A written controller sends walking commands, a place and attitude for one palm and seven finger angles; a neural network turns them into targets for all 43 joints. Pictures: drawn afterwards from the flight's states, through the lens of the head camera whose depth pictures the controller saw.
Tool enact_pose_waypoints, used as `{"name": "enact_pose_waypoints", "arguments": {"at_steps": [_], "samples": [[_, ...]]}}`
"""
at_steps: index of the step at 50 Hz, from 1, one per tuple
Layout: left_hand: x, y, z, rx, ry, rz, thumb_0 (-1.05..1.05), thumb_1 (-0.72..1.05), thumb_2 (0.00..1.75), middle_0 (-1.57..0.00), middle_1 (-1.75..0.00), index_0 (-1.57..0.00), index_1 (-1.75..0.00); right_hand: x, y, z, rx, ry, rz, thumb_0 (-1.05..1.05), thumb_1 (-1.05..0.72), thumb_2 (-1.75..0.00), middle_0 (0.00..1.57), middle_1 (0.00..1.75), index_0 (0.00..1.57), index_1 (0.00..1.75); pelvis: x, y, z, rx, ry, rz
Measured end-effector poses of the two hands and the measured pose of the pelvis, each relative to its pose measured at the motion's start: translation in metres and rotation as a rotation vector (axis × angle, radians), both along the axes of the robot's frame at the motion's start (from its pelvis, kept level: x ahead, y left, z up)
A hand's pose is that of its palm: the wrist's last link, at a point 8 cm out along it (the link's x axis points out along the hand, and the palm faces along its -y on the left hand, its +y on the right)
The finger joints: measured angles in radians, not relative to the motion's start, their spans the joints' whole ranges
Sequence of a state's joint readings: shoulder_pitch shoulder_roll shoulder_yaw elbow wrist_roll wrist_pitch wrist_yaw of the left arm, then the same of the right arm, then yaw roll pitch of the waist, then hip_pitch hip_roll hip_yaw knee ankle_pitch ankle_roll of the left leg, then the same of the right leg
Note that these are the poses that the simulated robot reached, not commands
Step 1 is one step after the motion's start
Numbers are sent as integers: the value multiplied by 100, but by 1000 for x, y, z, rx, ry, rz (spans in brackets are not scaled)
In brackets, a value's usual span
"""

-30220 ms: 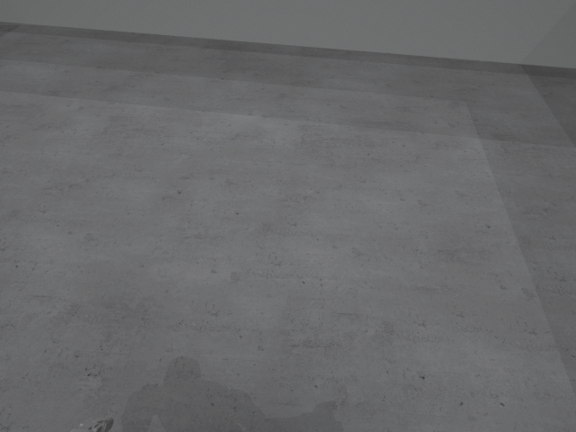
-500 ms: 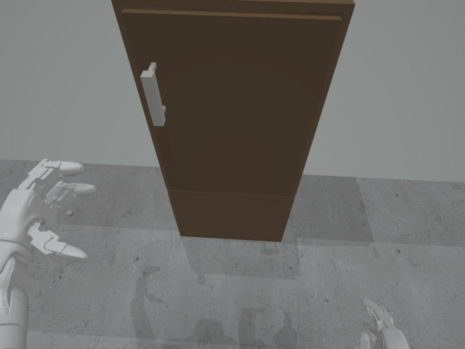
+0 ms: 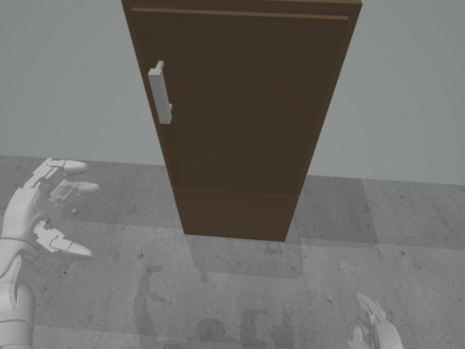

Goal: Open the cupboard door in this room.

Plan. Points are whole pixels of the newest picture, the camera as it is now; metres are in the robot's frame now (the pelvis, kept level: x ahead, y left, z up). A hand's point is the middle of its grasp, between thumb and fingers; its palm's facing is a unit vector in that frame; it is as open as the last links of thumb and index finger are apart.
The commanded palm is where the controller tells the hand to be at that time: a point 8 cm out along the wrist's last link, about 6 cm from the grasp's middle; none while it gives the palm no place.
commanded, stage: move the hooked fingers beside the handle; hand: left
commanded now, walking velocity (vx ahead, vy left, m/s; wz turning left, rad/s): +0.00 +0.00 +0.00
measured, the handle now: (163, 92) +0.64 +0.22 +0.08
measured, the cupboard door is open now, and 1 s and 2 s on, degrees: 0 0 0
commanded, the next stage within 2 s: none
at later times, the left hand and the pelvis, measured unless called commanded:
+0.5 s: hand (101, 163) +0.40 +0.27 +0.09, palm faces +0.00 -1.00 -0.02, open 14.0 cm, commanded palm +0.38 +0.32 +0.09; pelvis +0.00 +0.00 -0.01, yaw -1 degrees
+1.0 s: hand (117, 132) +0.48 +0.27 +0.09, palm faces -0.01 -1.00 +0.00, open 14.0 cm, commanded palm +0.47 +0.32 +0.08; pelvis +0.00 +0.01 -0.02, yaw -2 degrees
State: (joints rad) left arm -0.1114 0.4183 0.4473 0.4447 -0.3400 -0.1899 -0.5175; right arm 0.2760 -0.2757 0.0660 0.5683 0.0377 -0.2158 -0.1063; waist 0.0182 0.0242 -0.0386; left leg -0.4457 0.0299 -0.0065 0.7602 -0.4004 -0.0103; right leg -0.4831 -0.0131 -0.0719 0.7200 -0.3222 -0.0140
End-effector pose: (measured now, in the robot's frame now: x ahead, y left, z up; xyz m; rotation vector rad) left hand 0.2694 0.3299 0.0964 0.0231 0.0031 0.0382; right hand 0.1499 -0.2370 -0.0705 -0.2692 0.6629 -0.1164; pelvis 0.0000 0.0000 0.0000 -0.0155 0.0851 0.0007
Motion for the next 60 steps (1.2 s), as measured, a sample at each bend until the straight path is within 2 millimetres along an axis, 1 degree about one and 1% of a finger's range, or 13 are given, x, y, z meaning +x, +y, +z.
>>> {"name": "enact_pose_waypoints", "arguments": {"at_steps": [5, 11, 14, 18, 25, 29, 35, 48, 53, 60], "samples": [[17, 3, -2, -10, 8, 2, -1, -50, 30, -30, -120, -30, -120, -3, -2, -3, -20, 26, 3, 2, -90, -90, 21, 30, 20, 30, -3, 0, -2, -2, 8, 9], [50, -6, 1, -10, 6, -39, -1, -50, 30, -30, -120, -30, -120, -15, -7, -7, -34, 70, -21, 2, -90, -90, 21, 30, 20, 30, -4, 1, -3, -1, 28, 6], [67, -8, -1, -17, 16, -43, -1, -50, 30, -30, -120, -30, -120, -26, -11, -10, -35, 102, -40, 2, -90, -90, 21, 30, 20, 30, -3, 2, -4, 0, 43, -2], [84, -5, -4, -16, 31, -32, -1, -50, 30, -30, -120, -30, -120, -43, -17, -15, -38, 158, -71, 2, -90, -90, 21, 30, 20, 30, -2, 2, -5, 1, 62, -14], [106, -1, -2, -8, 16, -33, -1, -50, 30, -30, -120, -30, -120, -77, -25, -24, -51, 285, -127, 2, -90, -90, 21, 30, 20, 30, 0, 4, -7, -2, 94, -23], [118, -1, -3, -18, 16, -40, -1, -50, 30, -30, -120, -30, -120, -91, -27, -27, -56, 343, -152, 2, -90, -90, 21, 30, 20, 30, 1, 5, -8, -3, 110, -25], [137, 1, -5, -18, 30, -38, -1, -50, 30, -30, -120, -30, -120, -104, -27, -30, -66, 401, -175, 1, -90, -90, 21, 30, 20, 30, 1, 6, -11, -7, 134, -25], [181, -5, -1, -22, 29, -55, -1, -50, 30, -30, -120, -30, -120, -126, -21, -36, -66, 505, -214, 1, -90, -90, 21, 30, 20, 30, 0, 11, -16, -15, 188, -32], [198, -1, -2, -15, 43, -45, -1, -50, 30, -30, -120, -30, -120, -141, -19, -37, -70, 558, -236, 1, -90, -90, 21, 30, 20, 30, -1, 12, -19, -20, 212, -35], [222, 7, 2, -11, 38, -48, -1, -50, 30, -30, -120, -30, -120, -168, -17, -35, -87, 658, -275, 1, -90, -90, 21, 30, 20, 30, 0, 15, -22, -30, 252, -36]]}}
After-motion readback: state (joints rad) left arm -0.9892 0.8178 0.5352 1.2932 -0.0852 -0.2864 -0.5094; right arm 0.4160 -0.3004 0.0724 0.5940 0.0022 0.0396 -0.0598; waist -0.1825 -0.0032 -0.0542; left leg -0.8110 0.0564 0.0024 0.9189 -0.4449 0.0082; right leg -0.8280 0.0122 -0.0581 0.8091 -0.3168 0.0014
